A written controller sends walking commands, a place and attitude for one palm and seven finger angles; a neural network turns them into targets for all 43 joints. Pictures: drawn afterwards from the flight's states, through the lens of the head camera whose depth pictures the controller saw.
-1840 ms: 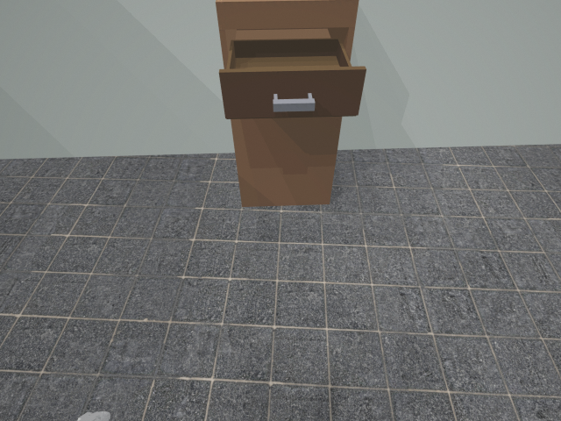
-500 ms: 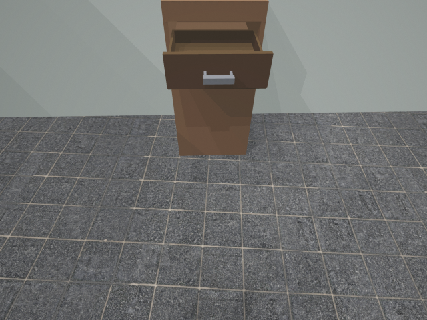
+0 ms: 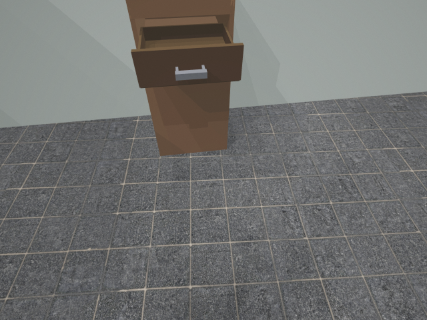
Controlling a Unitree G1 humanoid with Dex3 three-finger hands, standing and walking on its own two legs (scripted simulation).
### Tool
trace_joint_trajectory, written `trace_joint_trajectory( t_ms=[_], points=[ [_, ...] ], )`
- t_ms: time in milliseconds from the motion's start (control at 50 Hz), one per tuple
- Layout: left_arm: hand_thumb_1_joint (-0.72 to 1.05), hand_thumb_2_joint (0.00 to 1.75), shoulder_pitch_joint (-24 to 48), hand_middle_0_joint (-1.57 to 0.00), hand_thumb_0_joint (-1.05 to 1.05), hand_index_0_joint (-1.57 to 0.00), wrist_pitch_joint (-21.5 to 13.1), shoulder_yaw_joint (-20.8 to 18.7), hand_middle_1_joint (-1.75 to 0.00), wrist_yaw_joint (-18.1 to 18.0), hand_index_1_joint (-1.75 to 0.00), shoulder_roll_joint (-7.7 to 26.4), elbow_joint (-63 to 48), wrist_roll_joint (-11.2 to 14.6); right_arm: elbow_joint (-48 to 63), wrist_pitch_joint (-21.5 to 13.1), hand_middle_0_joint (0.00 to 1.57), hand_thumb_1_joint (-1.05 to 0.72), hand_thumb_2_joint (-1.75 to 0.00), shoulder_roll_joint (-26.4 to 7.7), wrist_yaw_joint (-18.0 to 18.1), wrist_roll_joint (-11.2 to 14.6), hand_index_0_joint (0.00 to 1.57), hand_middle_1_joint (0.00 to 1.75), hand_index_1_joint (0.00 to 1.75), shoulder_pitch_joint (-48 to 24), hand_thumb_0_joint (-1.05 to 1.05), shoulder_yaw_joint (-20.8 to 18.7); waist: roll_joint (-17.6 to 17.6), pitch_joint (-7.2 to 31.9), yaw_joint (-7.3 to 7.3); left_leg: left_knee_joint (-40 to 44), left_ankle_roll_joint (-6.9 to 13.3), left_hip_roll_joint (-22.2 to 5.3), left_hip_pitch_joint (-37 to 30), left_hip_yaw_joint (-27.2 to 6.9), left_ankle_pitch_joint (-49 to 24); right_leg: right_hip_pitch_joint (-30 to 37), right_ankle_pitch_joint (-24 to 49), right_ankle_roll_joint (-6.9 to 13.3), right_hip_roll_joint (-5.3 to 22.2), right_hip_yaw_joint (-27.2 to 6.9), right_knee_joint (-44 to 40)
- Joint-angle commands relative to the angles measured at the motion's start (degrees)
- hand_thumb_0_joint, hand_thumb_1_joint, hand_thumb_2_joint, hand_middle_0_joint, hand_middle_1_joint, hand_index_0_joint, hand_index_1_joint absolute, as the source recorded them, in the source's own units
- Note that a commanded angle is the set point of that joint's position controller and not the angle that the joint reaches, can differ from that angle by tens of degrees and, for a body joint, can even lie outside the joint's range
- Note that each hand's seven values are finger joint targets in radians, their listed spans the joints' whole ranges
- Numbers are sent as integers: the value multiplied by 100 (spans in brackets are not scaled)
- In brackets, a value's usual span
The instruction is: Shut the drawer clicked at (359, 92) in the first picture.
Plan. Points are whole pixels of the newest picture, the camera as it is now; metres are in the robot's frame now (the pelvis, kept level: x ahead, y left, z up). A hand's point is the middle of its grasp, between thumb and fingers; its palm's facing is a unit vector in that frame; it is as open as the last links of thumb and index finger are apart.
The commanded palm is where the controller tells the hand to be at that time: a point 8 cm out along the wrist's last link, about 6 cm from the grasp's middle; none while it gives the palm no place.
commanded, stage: walk to a spot facing it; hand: left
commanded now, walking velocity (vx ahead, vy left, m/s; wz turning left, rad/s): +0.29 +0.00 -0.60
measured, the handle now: (190, 71) +0.91 +0.16 +0.00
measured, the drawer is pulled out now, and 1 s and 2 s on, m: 0.30 0.30 0.30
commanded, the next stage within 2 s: turn to face it in 1.16 s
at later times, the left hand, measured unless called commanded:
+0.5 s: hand out of the picture +0.07 +0.14 -0.14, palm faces -0.11 -0.97 -0.21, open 7.4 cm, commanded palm none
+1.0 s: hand (198, 181) +0.53 +0.09 -0.15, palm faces -0.51 -0.83 -0.21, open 7.4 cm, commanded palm none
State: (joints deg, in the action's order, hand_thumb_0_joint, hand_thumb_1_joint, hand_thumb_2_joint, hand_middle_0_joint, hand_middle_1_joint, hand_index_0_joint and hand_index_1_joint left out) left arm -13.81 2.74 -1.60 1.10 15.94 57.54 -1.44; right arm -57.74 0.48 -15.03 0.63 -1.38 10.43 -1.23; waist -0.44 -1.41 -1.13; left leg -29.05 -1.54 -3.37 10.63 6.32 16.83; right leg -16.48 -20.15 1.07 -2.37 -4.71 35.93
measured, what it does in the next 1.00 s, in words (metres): walks ahead, turning right: left foot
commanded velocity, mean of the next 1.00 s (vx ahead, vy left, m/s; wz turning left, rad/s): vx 0.25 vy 0.00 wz -0.55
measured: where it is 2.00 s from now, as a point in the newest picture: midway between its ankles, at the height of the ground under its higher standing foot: (243, 289)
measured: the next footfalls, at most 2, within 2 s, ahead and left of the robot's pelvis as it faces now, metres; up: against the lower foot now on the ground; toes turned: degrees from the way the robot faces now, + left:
left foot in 0.68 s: +0.37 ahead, +0.06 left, +0.00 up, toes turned -17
right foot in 1.16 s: +0.41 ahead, -0.22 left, +0.00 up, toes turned -45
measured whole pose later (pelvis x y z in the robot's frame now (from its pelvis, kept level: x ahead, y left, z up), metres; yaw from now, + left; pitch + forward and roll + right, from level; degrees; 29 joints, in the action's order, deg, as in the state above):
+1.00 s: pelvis +0.32 -0.03 +0.01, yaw -34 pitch -1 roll +0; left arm -8.8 1.7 -5.6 2.3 13.8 51.8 -2.0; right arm -57.3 -3.5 -11.6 1.8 -1.4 20.2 -2.9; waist -2.2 -4.0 0.3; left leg -24.7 1.7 -3.1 5.5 16.7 18.2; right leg -36.2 -9.8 -0.4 4.6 4.1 54.1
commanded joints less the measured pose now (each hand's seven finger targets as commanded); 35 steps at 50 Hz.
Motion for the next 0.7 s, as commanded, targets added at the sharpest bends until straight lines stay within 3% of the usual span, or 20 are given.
trace_joint_trajectory(
  t_ms=[0,40,60,80,100,120,140,160,200,240,300,420,520,560,580,600,620,640,660,680],
  points=[
    [90,90,154,-20,0,-20,-143,-271,-30,106,-30,406,-722,-10,474,-189,20,-90,-90,-1258,27,-20,20,30,30,38,0,-395,953,-483,49,1660,982,-1813,294,-1310,1622,-770,-749,-83,426,592,1062],
    [90,90,-338,-20,0,-20,-201,-288,-30,137,-30,256,-593,-14,487,-190,20,-90,-90,-1148,15,-22,20,30,30,-32,0,-400,699,-377,-156,929,748,-1532,680,-692,1408,78,-399,-69,334,913,390],
    [90,90,-899,-20,0,-20,-246,-325,-30,115,-30,231,-416,-14,505,-174,20,-90,-90,-1043,7,-22,20,30,30,-107,0,-388,379,-340,-427,-33,530,-1263,1206,-348,1553,885,-123,-10,224,949,-247],
    [90,90,-1545,-20,0,-20,-363,-418,-30,37,-30,707,-257,-51,650,-147,20,-90,-90,-624,-32,35,20,30,30,-128,0,-297,-1219,-318,-656,-2081,88,-494,2311,340,1923,1565,-1159,362,1101,-829,-1630],
    [90,90,-2009,-20,0,-20,-430,-496,-30,-78,-30,1218,-202,11,1025,-196,20,-90,-90,-341,-91,27,20,30,30,-556,0,-223,-2229,-448,-791,-3686,-52,62,3462,118,2143,1492,-1227,994,2382,-3386,-2788],
    [90,90,-1942,-20,0,-20,-487,-487,-30,-164,-30,1082,-244,70,1051,-237,20,-90,-90,-596,-71,20,20,30,30,-744,0,-268,-1508,-485,-677,-4080,68,-150,3488,-686,1258,1307,-1010,1059,2283,-3613,-2891],
    [90,90,-1592,-20,0,-20,-518,-451,-30,-182,-30,903,-293,62,964,-274,20,-90,-90,-512,-85,30,20,30,30,-754,0,-308,-666,-589,-444,-4257,52,-295,3463,-746,730,1112,-949,1118,2205,-3313,-2745],
    [90,90,-1186,-20,0,-20,-557,-381,-30,-168,-30,675,-401,46,847,-294,20,-90,-90,-493,-107,-1,20,30,30,-505,0,-315,-285,-594,-172,-4087,-3,-450,3252,-794,243,872,-737,1123,2007,-2661,-2619],
    [90,90,-1115,-20,0,-20,-638,-330,-30,-151,-30,437,-410,45,684,-267,20,-90,-90,-333,-130,-25,20,30,30,-269,0,-319,-219,-400,-35,-3792,-135,-431,2881,-627,-267,790,477,1005,1615,-1792,-2518],
    [90,90,-1303,-20,0,-20,-683,-329,-30,-154,-30,383,-292,45,626,-235,20,-90,-90,-192,-140,-20,20,30,30,-168,0,-336,-280,-273,-15,-3612,-190,-394,2863,-560,-487,953,1046,963,1443,-1475,-2464],
    [90,90,-1608,-20,0,-20,-723,-328,-30,-159,-30,256,-163,48,714,-236,20,-90,-90,-68,-145,-19,20,30,30,-315,0,-343,-372,-155,-82,-3457,-247,-351,3161,-559,-727,1312,1493,921,1313,-1350,-2381],
    [90,90,-2006,-20,0,-20,-751,-315,-30,-239,-30,152,56,5,1037,-298,20,-90,-90,57,-166,5,20,30,30,-1079,0,-318,-493,-265,-313,-2871,-265,-295,3583,-483,-694,1910,2350,1045,1340,-1569,-2205],
    [90,90,-2007,-20,0,-20,-707,-330,-30,-318,-30,173,89,-37,1273,-360,20,-90,-90,191,-198,48,20,30,30,-1536,0,-278,-731,-441,-412,-1841,-118,-26,2938,-297,-401,1914,3364,943,1242,-1559,-1945],
    [90,90,-1802,-20,0,-20,-679,-367,-30,-328,-30,273,31,-40,1300,-401,20,-90,-90,174,-182,75,20,30,30,-1377,0,-271,-846,-383,-287,-1203,6,127,2067,-235,-187,1581,3868,883,1227,-1521,-1680],
    [90,90,-1609,-20,0,-20,-686,-389,-30,-322,-30,354,-20,-26,1210,-427,20,-90,-90,102,-139,79,20,30,30,-965,0,-294,-816,-222,-52,-792,75,294,1319,-140,-203,1355,4467,822,1132,-1416,-1293],
    [90,90,-1422,-20,0,-20,-699,-423,-30,-315,-30,399,-75,4,959,-458,20,-90,-90,-26,-58,68,20,30,30,-155,0,-328,-676,84,315,-235,162,409,144,-150,-619,907,4678,671,889,-1259,-582],
    [90,90,-1402,-20,0,-20,-706,-450,-30,-270,-30,298,-128,50,676,-476,20,-90,-90,-319,44,37,20,30,30,821,0,-392,-449,604,672,-63,291,85,-1443,-394,-894,111,3986,531,596,-1120,479],
    [90,90,-1544,-20,0,-20,-679,-459,-30,-192,-30,-43,-207,129,504,-485,20,-90,-90,-1023,96,-46,20,30,30,1649,0,-550,996,1289,852,152,793,-1641,-2611,-2408,-740,-1053,1069,297,-132,-459,2379],
    [90,90,-1479,-20,0,-20,-716,-439,-30,-140,-30,-155,-366,124,500,-463,20,-90,-90,-1149,71,-7,20,30,30,1798,0,-509,1458,1177,667,1134,1323,-2692,-2215,-3878,-455,-1790,-1082,166,-280,-11,3863],
    [90,90,-1162,-20,0,-20,-661,-413,-30,-133,-30,-82,-413,67,581,-470,20,-90,-90,-825,82,24,20,30,30,1315,0,-443,781,521,543,1496,1396,-2624,-1340,-3674,412,-2085,-839,174,91,-25,4389]
  ],
)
